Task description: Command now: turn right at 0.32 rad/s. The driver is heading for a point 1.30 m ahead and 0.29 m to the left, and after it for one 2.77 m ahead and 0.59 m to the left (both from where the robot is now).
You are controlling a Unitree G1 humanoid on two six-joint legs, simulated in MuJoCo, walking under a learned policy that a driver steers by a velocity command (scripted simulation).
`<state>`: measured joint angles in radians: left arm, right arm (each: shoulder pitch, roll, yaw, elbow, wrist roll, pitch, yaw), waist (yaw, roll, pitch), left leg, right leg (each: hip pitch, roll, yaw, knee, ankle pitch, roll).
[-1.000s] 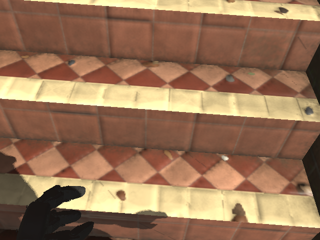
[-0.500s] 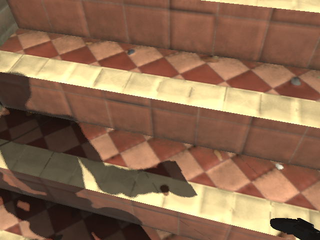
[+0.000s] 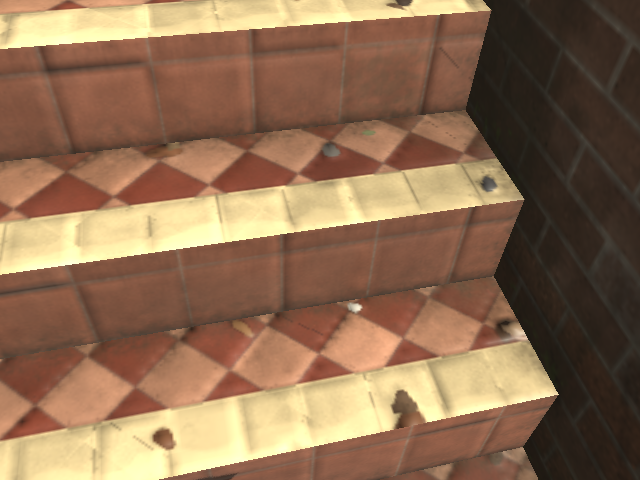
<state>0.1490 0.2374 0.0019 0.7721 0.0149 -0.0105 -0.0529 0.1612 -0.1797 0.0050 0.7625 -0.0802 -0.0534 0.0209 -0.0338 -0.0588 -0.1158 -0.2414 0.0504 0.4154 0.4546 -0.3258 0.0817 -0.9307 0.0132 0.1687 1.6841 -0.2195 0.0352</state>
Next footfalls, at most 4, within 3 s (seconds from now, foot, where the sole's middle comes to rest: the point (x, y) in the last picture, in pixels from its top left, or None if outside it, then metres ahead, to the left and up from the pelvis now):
0.14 right None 0.10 -0.17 -0.77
0.58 left None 0.05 0.16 -0.77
0.94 right None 0.25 0.15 -0.58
1.28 left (39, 428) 0.46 0.41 -0.38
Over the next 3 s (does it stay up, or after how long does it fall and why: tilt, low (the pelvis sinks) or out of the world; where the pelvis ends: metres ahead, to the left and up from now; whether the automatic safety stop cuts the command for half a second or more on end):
stays up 1.32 0.28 0.97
